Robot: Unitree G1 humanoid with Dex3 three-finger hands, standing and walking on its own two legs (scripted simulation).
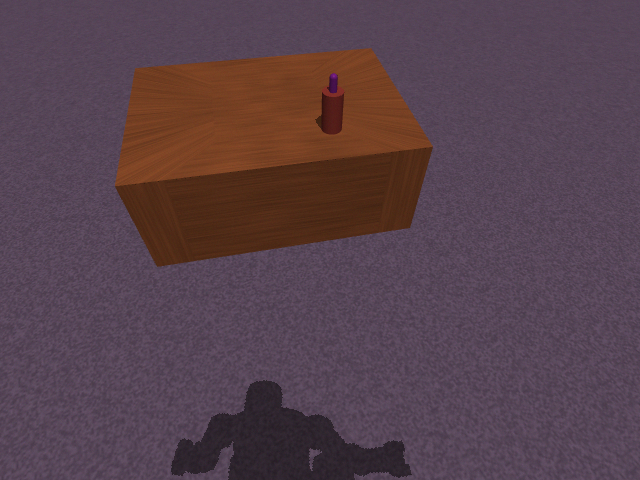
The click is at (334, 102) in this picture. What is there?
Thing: necked bottle
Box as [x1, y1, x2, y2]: [321, 73, 343, 134]
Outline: 334,73 330,75 329,85 322,89 321,128 324,132 330,134 337,133 340,131 342,117 343,90 342,88 336,85 337,76
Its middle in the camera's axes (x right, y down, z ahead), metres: +0.04 -0.48 +1.33
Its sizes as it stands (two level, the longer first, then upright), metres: 0.073 0.073 0.204
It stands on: a support 0.42 m high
